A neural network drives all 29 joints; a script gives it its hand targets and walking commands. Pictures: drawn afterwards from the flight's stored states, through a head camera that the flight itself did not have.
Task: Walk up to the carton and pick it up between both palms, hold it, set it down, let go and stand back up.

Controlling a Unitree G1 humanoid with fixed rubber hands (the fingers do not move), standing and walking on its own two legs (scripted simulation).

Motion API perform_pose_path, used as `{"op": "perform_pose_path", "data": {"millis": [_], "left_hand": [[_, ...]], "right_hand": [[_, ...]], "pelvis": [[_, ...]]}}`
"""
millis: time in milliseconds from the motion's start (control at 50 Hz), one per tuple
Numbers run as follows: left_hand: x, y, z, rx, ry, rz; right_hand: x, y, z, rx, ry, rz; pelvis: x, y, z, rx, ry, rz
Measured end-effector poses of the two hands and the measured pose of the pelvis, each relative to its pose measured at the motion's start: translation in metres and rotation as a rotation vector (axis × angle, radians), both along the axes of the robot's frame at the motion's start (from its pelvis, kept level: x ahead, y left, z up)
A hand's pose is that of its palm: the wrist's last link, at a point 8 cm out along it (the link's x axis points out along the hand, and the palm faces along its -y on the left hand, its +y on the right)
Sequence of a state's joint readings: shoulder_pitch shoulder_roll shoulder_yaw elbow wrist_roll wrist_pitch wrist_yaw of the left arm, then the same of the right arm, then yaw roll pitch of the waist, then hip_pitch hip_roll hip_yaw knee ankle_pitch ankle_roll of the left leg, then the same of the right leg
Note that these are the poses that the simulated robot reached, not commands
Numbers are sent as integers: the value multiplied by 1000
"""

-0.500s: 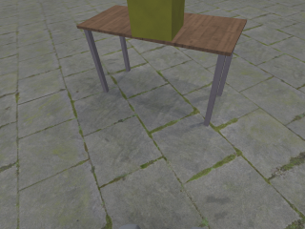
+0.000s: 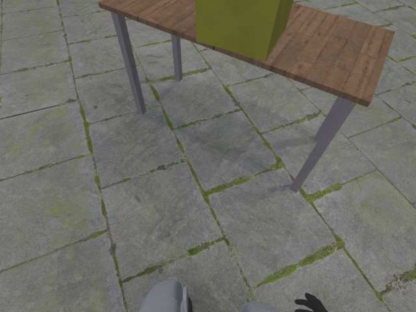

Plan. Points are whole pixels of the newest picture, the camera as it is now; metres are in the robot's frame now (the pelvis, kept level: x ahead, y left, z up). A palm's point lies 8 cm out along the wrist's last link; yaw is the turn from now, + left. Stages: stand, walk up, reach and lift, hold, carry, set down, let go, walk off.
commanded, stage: walk up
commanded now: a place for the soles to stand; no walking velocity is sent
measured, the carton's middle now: out of the picture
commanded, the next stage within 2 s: none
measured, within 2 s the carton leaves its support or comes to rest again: neither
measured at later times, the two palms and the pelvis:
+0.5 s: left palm (155, 205) +0.34 +0.15 -0.10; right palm (354, 273) +0.22 -0.31 -0.13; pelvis +0.25 -0.06 +0.01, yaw -7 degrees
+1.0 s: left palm (128, 153) +0.51 +0.26 -0.12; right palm (299, 160) +0.49 -0.22 -0.09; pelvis +0.47 +0.01 +0.02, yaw -3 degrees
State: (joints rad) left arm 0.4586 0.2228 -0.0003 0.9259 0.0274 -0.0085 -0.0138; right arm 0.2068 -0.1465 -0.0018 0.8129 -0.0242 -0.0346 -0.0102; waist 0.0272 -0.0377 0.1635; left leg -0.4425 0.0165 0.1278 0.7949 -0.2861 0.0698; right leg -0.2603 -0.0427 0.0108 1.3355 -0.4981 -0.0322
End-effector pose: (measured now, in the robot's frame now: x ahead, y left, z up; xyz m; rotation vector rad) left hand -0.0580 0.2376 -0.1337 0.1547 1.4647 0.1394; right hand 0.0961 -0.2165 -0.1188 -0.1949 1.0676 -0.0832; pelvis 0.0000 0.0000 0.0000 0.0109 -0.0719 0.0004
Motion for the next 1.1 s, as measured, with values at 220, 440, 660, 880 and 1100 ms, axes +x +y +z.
{"op": "perform_pose_path", "data": {"millis": [220,440,660,880,1100], "left_hand": [[270,-1,57,59,-405,-216],[408,-85,34,15,-487,-247],[385,-52,40,43,-220,-96],[479,17,-8,17,-151,-101],[637,14,33,3,-290,-212]], "right_hand": [[2,-39,18,-16,121,-177],[76,-90,-23,17,280,-187],[267,-87,20,-15,64,-61],[402,-23,15,-49,-41,-45],[382,-6,36,-27,164,-190]], "pelvis": [[112,-15,30,21,10,-81],[228,-62,-1,5,26,-123],[319,-49,27,-16,12,-100],[427,1,-1,-16,-9,-60],[505,5,34,-9,-4,-56]]}}
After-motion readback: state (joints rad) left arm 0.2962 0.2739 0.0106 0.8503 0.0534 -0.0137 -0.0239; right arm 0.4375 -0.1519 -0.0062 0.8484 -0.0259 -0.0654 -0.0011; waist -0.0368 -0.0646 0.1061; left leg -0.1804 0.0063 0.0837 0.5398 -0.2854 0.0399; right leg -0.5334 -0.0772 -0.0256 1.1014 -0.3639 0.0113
